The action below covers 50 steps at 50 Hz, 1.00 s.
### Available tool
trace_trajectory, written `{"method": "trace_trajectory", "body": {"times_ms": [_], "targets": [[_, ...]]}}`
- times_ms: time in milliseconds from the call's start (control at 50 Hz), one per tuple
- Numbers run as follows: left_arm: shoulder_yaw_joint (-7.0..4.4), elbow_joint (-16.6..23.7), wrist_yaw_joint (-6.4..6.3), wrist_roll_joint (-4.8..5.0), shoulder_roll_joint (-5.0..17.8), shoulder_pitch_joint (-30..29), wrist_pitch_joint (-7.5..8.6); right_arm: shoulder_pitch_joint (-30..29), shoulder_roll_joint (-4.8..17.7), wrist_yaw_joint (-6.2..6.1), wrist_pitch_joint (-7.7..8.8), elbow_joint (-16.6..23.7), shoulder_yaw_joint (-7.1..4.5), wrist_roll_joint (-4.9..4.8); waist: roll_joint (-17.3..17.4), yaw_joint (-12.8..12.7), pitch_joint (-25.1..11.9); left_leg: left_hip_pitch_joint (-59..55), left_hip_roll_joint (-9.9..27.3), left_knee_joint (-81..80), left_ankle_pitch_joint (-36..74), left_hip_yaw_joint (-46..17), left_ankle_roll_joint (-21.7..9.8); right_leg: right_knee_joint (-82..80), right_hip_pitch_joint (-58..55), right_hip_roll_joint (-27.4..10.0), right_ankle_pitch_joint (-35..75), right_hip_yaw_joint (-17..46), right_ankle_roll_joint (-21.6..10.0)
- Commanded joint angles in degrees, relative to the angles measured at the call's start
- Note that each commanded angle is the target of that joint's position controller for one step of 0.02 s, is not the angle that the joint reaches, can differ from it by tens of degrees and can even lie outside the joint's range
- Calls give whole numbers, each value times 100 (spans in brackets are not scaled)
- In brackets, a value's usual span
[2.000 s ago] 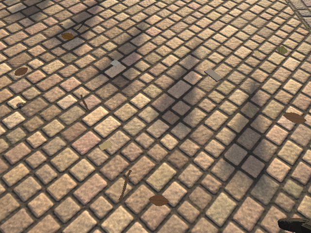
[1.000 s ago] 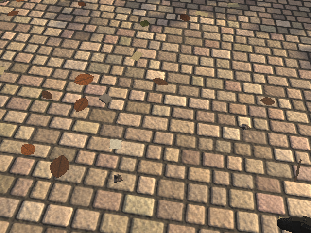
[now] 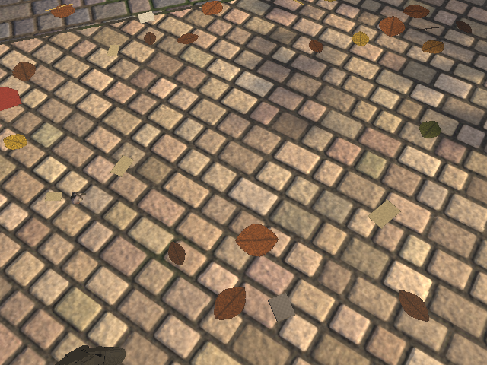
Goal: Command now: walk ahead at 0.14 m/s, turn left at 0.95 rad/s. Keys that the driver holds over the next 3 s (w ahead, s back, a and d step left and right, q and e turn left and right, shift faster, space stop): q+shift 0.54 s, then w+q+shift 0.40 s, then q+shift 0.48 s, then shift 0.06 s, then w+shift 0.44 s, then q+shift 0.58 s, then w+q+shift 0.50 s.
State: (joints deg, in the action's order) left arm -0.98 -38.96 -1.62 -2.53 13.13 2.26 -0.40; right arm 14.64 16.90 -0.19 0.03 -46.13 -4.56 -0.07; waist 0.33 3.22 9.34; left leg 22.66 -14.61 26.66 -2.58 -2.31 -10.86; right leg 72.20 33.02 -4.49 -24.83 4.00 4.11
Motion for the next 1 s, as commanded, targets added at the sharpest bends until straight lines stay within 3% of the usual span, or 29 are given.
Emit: {"method": "trace_trajectory", "body": {"times_ms": [20,100,160,280,380,420,460,480,500,520,540,560,580,600,620,700,820,940,1000], "targets": [[-194,163,-31,-4,712,854,-184,269,935,-36,65,427,-272,22,-426,-333,-1728,-1201,1825,-623,2744,-2381,-63,-496,-128,-104,400,56,30],[-230,375,-52,10,851,306,-312,394,1042,-66,-95,511,-334,-28,49,-102,-1545,-1425,1541,-813,826,-2799,428,-1009,397,58,899,245,23],[-255,436,-74,34,953,24,-299,569,1074,-72,-172,504,-356,-20,261,42,-1300,-1809,1497,-847,139,-3207,499,-1354,777,218,952,431,-6],[-262,463,-91,114,1113,-184,-156,726,1202,-83,-202,463,-376,26,521,107,-1162,-2343,1496,-544,840,-3717,362,-1998,794,540,748,613,-161],[-252,460,-85,203,1257,-193,-45,615,1367,-46,-230,486,-376,79,581,49,-1153,-2068,1420,-247,1715,-4061,230,-2814,-98,845,570,621,-283],[-258,416,-102,240,1318,-76,-13,421,1405,-24,-237,541,-364,98,605,-46,-1124,-1707,1312,-228,1602,-4204,316,-3441,-830,959,606,605,-267],[-279,346,-164,273,1387,140,4,166,1391,-7,-225,599,-340,95,659,-217,-1059,-1168,1088,-209,885,-4281,594,-4451,-1833,1008,853,571,-229],[-286,318,-220,262,1413,186,26,167,1316,-3,-200,568,-313,54,359,-293,-1045,-744,785,92,-333,-4063,848,-5270,-2501,800,1466,636,-252],[-314,367,-271,257,1577,59,23,577,991,-3,-159,499,-229,32,-377,-68,-1322,-214,352,691,-2503,-3367,1088,-5584,-3366,-53,1564,1161,-423],[-341,527,-286,230,1872,311,-25,712,798,-22,-131,583,-172,3,-947,-176,-1713,425,-79,2030,-3420,-2120,1224,-5634,-3927,-1459,1383,2430,-927],[-349,472,-248,192,1966,400,-77,502,1322,-1,-137,679,-272,140,-938,-286,-1642,754,-68,2920,-3354,-1369,1279,-5809,-3358,-1836,1636,3046,-1534],[-341,310,-190,186,1693,563,-101,258,1481,62,-154,703,-279,279,-898,-315,-1498,884,468,3338,-2715,-1206,1218,-5889,-3161,-1695,586,2743,-1596],[-315,313,-129,177,1571,356,-118,203,1432,167,-187,665,-260,318,-949,-261,-1117,1039,706,3443,-2179,-1125,1134,-5980,-2831,-1264,-392,2058,-1316],[-313,356,-94,158,1603,260,-142,271,1390,276,-231,587,-247,299,-1053,-251,-955,1113,730,3712,-1865,-925,1135,-6104,-2633,-915,-806,1615,-1108],[-297,347,-92,150,1613,313,-143,307,1374,385,-262,553,-229,278,-1145,-259,-868,1277,824,4009,-1689,-706,1140,-6257,-2598,-820,-1062,1403,-1052],[-339,145,34,132,1568,879,85,-357,1072,553,-233,781,-83,232,-826,-474,-581,2140,1303,4284,-1173,-324,1171,-6541,-2899,-926,-1253,848,-958],[-422,-121,117,106,1496,1574,356,-1031,798,625,-173,987,1,179,-665,-666,-457,2749,1745,3966,-566,-134,1228,-6642,-3311,-1234,-776,57,-944],[-439,-512,103,45,1322,2198,489,-1853,562,731,-112,1308,117,194,-577,-807,-40,3221,2070,3250,-522,170,856,-6813,-3865,-1553,-242,-792,-965],[-395,-689,87,-2,1199,2238,484,-2300,267,746,-64,1489,268,228,-400,-788,277,2604,2046,2258,-858,720,617,-6455,-3779,-1405,2293,-1702,-925]]}}
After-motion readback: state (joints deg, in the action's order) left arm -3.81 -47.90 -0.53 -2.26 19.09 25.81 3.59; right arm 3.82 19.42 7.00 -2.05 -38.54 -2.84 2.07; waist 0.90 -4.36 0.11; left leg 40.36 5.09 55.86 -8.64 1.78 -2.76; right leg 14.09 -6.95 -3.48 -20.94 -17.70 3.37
